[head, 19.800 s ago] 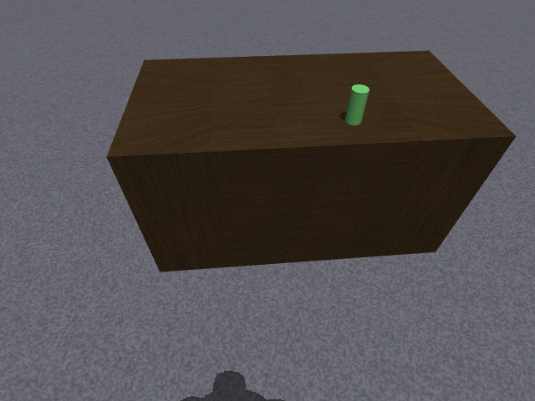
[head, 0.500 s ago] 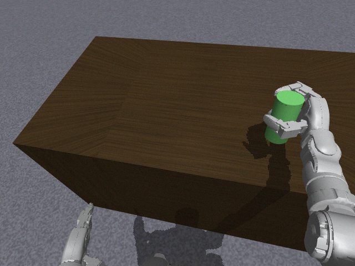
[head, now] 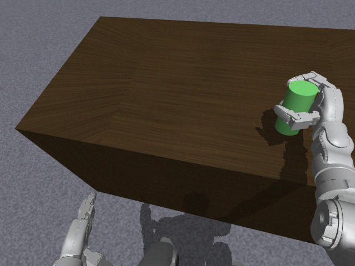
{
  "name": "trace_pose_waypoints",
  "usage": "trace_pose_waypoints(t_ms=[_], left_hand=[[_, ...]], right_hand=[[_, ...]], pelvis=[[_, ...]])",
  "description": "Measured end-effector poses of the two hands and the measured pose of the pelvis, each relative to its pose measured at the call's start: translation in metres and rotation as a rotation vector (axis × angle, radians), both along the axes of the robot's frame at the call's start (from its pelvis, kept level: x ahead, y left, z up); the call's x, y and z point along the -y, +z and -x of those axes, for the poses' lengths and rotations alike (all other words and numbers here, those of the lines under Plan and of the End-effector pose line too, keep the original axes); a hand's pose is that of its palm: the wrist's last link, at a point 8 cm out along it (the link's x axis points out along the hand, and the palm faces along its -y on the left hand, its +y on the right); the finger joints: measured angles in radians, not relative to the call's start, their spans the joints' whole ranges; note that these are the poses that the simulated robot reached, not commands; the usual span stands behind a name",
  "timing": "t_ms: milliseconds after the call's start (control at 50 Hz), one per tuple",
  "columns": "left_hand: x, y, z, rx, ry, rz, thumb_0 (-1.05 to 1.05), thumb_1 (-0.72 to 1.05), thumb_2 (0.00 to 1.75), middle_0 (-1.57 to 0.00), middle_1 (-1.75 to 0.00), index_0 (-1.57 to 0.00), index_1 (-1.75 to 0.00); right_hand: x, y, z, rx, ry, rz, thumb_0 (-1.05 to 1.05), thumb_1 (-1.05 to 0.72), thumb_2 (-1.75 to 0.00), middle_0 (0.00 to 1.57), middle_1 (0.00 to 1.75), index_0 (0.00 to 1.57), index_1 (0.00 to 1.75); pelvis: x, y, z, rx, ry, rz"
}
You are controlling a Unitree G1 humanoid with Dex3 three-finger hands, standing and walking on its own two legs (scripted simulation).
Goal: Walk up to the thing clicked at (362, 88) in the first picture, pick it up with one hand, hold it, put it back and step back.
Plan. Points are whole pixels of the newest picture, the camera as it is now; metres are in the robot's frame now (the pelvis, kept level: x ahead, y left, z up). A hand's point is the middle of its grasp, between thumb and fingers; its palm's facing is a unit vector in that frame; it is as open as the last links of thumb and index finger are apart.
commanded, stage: lower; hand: right
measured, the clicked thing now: (294, 109) +0.49 -0.16 +0.06
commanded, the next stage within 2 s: loosen in 0.78 s
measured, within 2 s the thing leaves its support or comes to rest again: rests again in 1.22 s
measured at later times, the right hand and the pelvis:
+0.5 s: hand (286, 109) +0.51 -0.16 +0.03, palm faces +0.02 +1.00 +0.02, open 8.8 cm; pelvis -0.01 +0.00 -0.03, yaw +0 degrees
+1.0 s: hand (282, 114) +0.51 -0.16 +0.01, palm faces +0.03 +1.00 +0.01, open 8.8 cm; pelvis -0.01 +0.00 -0.04, yaw +0 degrees
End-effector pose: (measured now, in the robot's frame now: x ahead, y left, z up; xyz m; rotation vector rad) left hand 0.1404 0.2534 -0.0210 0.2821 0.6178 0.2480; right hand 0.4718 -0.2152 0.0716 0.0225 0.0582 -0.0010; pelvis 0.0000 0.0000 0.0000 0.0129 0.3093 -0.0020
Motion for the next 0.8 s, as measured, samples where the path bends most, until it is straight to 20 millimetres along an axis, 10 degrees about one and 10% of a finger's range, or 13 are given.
trace_pose_waypoints(t_ms=[800], left_hand=[[-0.008,-0.004,0.01,0.03,-0.015,-0.097,-0.01,-0.53,0.05,-0.05,-0.04,-0.05,-0.04]], right_hand=[[-0.005,-0.055,-0.014,0.005,-0.023,0.007,0.03,0.32,-1.16,0.9,1.26,0.81,1.18]], pelvis=[[-0.002,-0.035,0.012,-0.088,-0.002,-0.018]])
